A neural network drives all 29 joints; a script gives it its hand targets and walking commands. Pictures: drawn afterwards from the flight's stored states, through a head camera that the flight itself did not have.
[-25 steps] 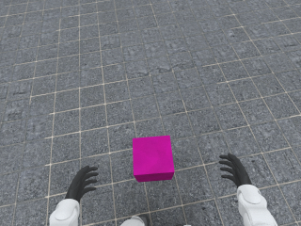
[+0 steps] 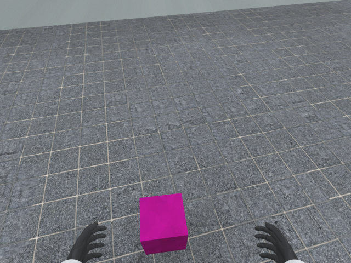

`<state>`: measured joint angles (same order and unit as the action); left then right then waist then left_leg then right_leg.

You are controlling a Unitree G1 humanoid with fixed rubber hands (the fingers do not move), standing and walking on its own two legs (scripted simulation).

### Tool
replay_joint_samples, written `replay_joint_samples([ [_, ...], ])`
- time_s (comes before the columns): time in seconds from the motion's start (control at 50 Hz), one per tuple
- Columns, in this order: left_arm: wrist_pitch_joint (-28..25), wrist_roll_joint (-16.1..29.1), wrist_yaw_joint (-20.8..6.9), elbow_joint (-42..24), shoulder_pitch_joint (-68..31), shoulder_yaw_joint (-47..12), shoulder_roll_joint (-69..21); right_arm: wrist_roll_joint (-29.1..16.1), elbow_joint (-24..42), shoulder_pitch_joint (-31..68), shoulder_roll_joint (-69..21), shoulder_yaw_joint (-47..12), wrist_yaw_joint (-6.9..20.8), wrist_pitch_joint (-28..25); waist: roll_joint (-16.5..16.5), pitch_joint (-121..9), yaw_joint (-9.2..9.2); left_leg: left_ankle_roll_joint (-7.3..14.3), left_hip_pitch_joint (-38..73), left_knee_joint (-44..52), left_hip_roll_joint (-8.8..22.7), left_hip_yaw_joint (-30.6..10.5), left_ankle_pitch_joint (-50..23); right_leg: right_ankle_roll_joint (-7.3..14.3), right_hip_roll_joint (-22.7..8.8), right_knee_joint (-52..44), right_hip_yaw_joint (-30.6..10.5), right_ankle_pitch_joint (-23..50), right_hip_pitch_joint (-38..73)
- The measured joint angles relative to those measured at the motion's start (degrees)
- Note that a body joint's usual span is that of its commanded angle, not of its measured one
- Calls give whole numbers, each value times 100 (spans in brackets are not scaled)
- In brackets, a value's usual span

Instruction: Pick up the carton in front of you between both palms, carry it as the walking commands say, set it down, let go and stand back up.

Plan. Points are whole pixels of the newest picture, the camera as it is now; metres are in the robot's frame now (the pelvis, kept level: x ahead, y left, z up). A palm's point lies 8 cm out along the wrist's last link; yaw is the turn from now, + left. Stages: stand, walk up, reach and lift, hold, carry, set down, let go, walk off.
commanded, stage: let go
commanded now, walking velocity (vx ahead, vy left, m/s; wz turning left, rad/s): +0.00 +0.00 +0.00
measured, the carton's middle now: (163, 224) +0.43 +0.07 -0.65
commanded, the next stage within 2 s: stand in 0.18 s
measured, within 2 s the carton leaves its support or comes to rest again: neither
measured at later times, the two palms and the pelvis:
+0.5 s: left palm out of the picture +0.14 +0.30 -0.10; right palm out of the picture +0.14 -0.27 -0.07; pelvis +0.01 +0.02 +0.00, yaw -1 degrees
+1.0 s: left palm out of the picture +0.13 +0.32 -0.10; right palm out of the picture +0.12 -0.27 -0.09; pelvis +0.01 +0.03 +0.00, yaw -1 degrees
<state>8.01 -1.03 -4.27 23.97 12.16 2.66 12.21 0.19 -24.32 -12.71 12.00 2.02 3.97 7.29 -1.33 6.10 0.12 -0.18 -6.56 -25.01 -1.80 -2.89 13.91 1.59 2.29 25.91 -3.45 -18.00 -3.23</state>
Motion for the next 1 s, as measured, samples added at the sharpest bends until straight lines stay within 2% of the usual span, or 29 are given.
replay_joint_samples([
  [0.18,490,15,305,-251,11,-78,94,-52,-188,-38,10,-51,-214,-124,78,-85,-47,66,-73,-264,-70,-38,129,-65,-56,158,50,-105,-1],
  [0.28,-141,-89,506,493,-56,-46,370,223,-943,89,223,-40,-396,-406,-7,-462,-77,89,-523,-484,-58,6,214,-96,-37,324,13,-153,-439],
  [0.38,-496,-108,486,1048,-12,55,612,237,-1406,135,531,79,-435,-590,-77,-553,-49,125,-677,-546,-38,52,270,-120,-20,300,-34,-145,-568],
  [0.52,-668,-102,528,1551,-32,9,739,213,-1741,242,708,90,-487,-696,-119,-560,1,172,-613,-467,-49,108,292,-159,-41,160,-94,-119,-491],
  [1.0,-786,-52,579,2386,-245,-133,836,143,-2579,424,746,-43,-519,-764,-50,-516,23,218,-288,-63,-92,153,88,-202,-110,-205,-146,69,-194],
])
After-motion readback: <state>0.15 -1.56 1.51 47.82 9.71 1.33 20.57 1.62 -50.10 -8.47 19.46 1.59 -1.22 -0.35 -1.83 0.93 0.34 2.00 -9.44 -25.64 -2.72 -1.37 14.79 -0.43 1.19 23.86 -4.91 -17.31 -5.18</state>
